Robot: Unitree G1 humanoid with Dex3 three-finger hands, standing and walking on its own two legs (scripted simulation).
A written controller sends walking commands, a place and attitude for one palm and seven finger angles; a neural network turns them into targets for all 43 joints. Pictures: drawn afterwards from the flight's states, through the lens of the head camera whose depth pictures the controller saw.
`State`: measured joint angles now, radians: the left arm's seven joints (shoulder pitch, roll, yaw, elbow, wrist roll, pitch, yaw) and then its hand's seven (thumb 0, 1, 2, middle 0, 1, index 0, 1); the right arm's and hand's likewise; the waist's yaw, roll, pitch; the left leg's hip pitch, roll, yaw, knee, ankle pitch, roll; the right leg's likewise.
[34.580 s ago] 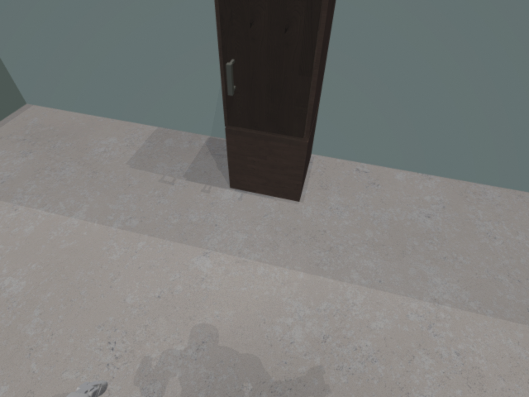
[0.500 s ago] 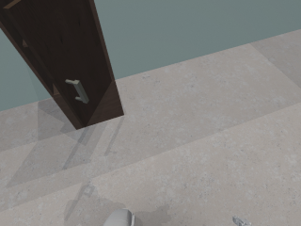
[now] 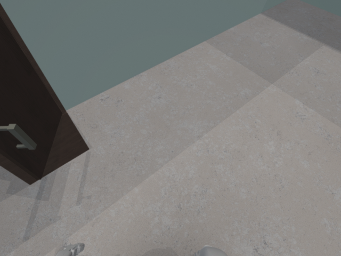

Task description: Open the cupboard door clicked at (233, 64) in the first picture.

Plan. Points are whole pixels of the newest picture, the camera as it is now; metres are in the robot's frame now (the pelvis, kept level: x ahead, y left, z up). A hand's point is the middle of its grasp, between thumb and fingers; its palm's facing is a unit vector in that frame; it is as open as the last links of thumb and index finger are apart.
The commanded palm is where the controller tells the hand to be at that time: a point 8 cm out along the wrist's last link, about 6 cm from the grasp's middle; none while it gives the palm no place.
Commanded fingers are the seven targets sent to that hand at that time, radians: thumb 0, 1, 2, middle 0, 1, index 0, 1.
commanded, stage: walk to a spot facing it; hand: left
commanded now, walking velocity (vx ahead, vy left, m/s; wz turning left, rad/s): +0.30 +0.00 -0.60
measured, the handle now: (16, 137) +0.43 +0.52 -0.10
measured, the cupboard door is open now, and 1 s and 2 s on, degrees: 53 53 53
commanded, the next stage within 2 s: turn to face it in 1.68 s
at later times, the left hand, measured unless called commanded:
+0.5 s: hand (118, 243) +0.16 +0.15 -0.17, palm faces -0.14 -0.97 -0.18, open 7.4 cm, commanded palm none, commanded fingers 0.00 0.90 0.90 -0.20 -0.30 -0.20 -0.30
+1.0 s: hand (190, 125) +0.56 -0.04 -0.16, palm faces -0.49 -0.84 -0.25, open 7.4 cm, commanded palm none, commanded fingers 0.00 0.90 0.90 -0.20 -0.30 -0.20 -0.30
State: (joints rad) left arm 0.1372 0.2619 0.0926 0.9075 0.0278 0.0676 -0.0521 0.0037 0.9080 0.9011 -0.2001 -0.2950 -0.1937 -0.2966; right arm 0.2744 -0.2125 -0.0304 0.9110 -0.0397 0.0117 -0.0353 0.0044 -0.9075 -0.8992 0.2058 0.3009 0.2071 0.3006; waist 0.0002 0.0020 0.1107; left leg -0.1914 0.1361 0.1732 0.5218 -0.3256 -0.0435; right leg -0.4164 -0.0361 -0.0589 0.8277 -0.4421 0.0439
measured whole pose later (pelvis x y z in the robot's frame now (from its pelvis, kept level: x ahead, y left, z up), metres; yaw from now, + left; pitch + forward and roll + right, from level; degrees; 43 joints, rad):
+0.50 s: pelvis +0.15 -0.03 +0.00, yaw -14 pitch +0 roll +0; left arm 0.37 0.18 0.07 1.01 0.03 -0.03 -0.02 0.00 0.90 0.90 -0.21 -0.30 -0.20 -0.30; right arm 0.14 -0.20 -0.06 0.89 -0.02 -0.02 0.01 0.01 -0.91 -0.90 0.20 0.30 0.20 0.30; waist 0.05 -0.02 0.05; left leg -0.44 0.04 0.04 0.64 -0.25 -0.05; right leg -0.04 0.05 0.11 0.42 -0.39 -0.04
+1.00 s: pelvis +0.34 -0.14 -0.02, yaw -27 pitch +0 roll +2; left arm 0.05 0.21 0.06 0.94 0.03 -0.05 -0.04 0.00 0.91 0.90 -0.20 -0.29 -0.19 -0.30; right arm 0.47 -0.18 -0.03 1.11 -0.02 -0.01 -0.01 0.01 -0.91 -0.90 0.20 0.30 0.20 0.30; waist -0.06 0.01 0.11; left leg -0.14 0.13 0.15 0.88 -0.51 -0.05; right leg -0.43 -0.03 -0.12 0.70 -0.27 -0.10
